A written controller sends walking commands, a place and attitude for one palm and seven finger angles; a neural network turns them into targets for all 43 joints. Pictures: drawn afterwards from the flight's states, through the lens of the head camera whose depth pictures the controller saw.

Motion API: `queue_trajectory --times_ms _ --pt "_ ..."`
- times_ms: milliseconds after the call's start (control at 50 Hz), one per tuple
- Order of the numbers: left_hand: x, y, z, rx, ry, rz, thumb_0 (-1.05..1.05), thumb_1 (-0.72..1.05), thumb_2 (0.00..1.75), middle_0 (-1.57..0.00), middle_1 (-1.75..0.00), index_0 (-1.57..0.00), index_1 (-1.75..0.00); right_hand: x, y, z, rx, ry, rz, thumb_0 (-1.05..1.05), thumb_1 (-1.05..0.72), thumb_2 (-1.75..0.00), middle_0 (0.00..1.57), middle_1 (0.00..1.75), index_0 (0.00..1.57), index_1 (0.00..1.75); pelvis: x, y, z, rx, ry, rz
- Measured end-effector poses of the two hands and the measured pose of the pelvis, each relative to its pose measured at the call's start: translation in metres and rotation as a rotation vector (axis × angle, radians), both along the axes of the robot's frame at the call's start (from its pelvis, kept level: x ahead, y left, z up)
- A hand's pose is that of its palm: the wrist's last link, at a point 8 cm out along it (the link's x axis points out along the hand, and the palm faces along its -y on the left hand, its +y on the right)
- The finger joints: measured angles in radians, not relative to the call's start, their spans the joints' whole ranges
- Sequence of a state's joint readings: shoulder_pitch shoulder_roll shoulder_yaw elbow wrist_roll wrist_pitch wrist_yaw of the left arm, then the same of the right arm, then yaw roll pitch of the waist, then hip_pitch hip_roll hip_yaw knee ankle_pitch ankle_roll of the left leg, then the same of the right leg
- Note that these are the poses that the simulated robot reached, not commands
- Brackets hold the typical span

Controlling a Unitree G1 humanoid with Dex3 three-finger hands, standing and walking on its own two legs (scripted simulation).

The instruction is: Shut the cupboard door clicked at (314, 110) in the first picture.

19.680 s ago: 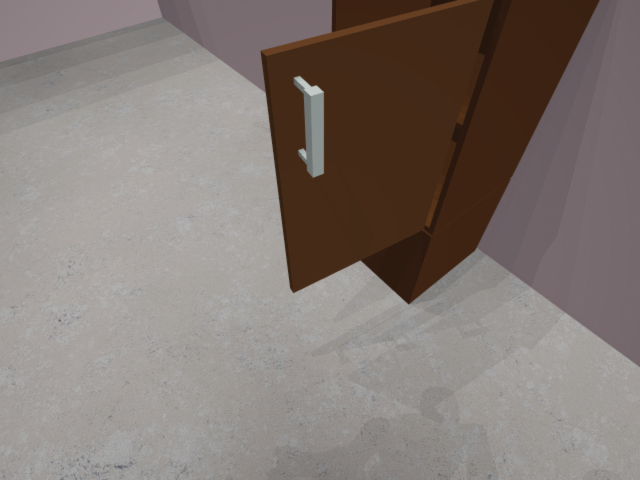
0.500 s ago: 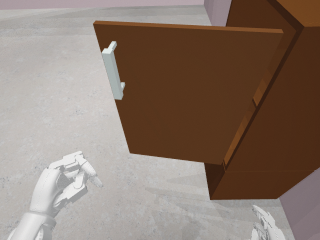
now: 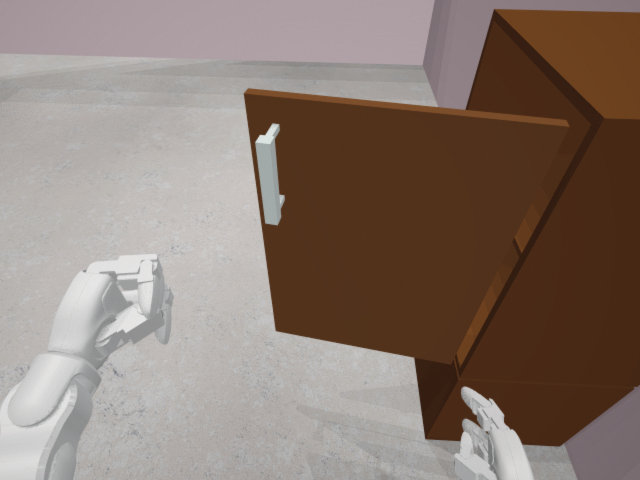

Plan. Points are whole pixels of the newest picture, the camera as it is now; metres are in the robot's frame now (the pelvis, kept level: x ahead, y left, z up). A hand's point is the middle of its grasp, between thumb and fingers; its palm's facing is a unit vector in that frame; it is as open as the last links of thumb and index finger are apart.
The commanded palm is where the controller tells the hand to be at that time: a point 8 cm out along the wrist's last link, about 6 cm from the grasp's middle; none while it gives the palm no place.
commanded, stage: raise the hand and make a fist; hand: left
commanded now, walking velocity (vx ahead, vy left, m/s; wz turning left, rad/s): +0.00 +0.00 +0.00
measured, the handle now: (273, 175) +0.49 +0.14 +0.14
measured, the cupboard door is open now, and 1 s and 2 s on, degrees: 81 81 81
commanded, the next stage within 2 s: bring the fist close to the handle in 0.38 s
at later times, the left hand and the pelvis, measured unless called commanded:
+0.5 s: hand (184, 333) +0.22 +0.17 +0.14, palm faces -0.03 -1.00 -0.08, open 3.1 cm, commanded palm +0.20 +0.22 +0.15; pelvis -0.01 -0.02 +0.00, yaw +0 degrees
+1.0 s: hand (232, 259) +0.31 +0.15 +0.15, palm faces -0.06 -1.00 -0.05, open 3.1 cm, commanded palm +0.29 +0.19 +0.15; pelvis +0.01 -0.03 +0.00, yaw -1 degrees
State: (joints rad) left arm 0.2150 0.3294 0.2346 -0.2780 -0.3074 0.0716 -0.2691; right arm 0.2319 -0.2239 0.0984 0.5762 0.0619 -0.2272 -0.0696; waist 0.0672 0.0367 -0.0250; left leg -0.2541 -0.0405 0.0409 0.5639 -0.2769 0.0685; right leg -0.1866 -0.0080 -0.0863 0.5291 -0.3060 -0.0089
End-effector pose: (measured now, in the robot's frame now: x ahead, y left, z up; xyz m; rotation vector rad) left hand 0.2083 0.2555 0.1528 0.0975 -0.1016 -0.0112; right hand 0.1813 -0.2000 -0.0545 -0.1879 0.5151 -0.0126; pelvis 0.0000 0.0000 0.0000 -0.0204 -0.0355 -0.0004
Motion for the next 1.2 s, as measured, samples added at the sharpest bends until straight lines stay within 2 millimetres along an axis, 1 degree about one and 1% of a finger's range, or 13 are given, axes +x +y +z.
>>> queue_trajectory --times_ms 40,80,120,200,240,400,540,600,740,900,1060,1120,1200 --pt "0.0 0.004 0.013 -0.003 -0.051 0.014 0.02 0.9 0.9 -1.29 -1.5 -1.3 -1.49 -0.004 -0.002 -0.001 -0.003 0.01 0.003 0.01 -0.91 -0.9 0.2 0.3 0.2 0.3 -0.002 0.0 0.001 -0.001 -0.009 0.003" --pt "0.001 0.002 0.015 -0.015 -0.049 0.008 0.01 0.9 0.9 -1.29 -1.5 -1.3 -1.5 -0.007 -0.005 -0.002 0.001 0.017 -0.002 0.01 -0.91 -0.9 0.2 0.3 0.2 0.3 -0.003 0.0 0.002 -0.001 -0.014 0.004" --pt "0.002 -0.003 0.007 -0.031 0.009 -0.017 0.01 0.9 0.9 -1.29 -1.5 -1.3 -1.5 -0.011 -0.009 -0.004 0.007 0.022 -0.017 0.01 -0.91 -0.9 0.2 0.3 0.2 0.3 -0.006 0.0 0.002 0.0 -0.016 0.003" --pt "-0.002 -0.018 -0.022 -0.043 0.17 -0.058 0.01 0.9 0.9 -1.29 -1.5 -1.3 -1.5 -0.018 -0.018 -0.004 0.008 0.03 -0.052 0.01 -0.91 -0.9 0.2 0.3 0.2 0.3 -0.009 -0.002 0.003 0.005 -0.015 -0.007" --pt "-0.006 -0.021 -0.027 -0.035 0.189 -0.053 0.01 0.9 0.9 -1.29 -1.5 -1.3 -1.5 -0.021 -0.022 -0.002 -0.004 0.03 -0.061 0.01 -0.91 -0.9 0.2 0.3 0.2 0.3 -0.01 -0.004 0.004 0.007 -0.017 -0.012" --pt "-0.014 -0.015 0.008 -0.014 -0.038 0.034 0.02 0.9 0.9 -1.3 -1.5 -1.3 -1.5 -0.023 -0.032 -0.001 -0.023 0.018 -0.035 0.01 -0.91 -0.9 0.2 0.3 0.2 0.3 -0.012 -0.014 0.004 0.007 -0.034 0.001" --pt "-0.007 -0.034 -0.019 -0.015 0.145 -0.041 0.01 0.9 0.9 -1.3 -1.5 -1.31 -1.5 -0.019 -0.039 -0.005 0.002 0.007 -0.059 0.01 -0.91 -0.9 0.2 0.3 0.2 0.3 -0.012 -0.019 0.003 0.009 -0.026 -0.003" --pt "0.001 -0.033 -0.019 -0.015 0.128 -0.032 0.02 0.9 0.9 -1.3 -1.5 -1.31 -1.5 -0.018 -0.042 -0.005 -0.009 0.012 -0.06 0.01 -0.91 -0.9 0.2 0.3 0.2 0.3 -0.011 -0.023 0.003 0.011 -0.024 -0.001" --pt "0.036 -0.024 0.007 -0.023 -0.014 0.019 0.02 0.9 0.9 -1.3 -1.5 -1.31 -1.5 -0.014 -0.049 -0.009 -0.017 0.027 -0.059 0.01 -0.91 -0.9 0.2 0.3 0.2 0.3 -0.005 -0.029 0.002 0.013 -0.019 0.003" --pt "0.074 -0.05 -0.019 -0.041 0.139 -0.079 0.01 0.9 0.9 -1.3 -1.5 -1.3 -1.5 -0.013 -0.06 -0.016 -0.007 0.058 -0.11 0.01 -0.91 -0.9 0.2 0.3 0.2 0.3 0.004 -0.027 0.001 0.022 0.016 -0.016" --pt "0.094 -0.051 0.006 -0.044 -0.005 -0.029 0.02 0.9 0.9 -1.3 -1.5 -1.3 -1.5 -0.009 -0.061 -0.016 -0.01 0.083 -0.108 0.01 -0.91 -0.9 0.2 0.3 0.2 0.3 0.015 -0.029 0.001 0.026 0.022 -0.022" --pt "0.102 -0.054 0.002 -0.041 0.036 -0.039 0.01 0.9 0.9 -1.3 -1.5 -1.3 -1.5 -0.006 -0.06 -0.018 -0.001 0.094 -0.108 0.01 -0.91 -0.9 0.2 0.3 0.2 0.3 0.016 -0.027 0.001 0.024 0.025 -0.019" --pt "0.112 -0.066 -0.013 -0.048 0.123 -0.07 0.01 0.9 0.9 -1.3 -1.5 -1.31 -1.5 -0.003 -0.057 -0.021 0.002 0.112 -0.112 0.01 -0.91 -0.9 0.2 0.3 0.2 0.3 0.016 -0.025 0.001 0.024 0.031 -0.015"
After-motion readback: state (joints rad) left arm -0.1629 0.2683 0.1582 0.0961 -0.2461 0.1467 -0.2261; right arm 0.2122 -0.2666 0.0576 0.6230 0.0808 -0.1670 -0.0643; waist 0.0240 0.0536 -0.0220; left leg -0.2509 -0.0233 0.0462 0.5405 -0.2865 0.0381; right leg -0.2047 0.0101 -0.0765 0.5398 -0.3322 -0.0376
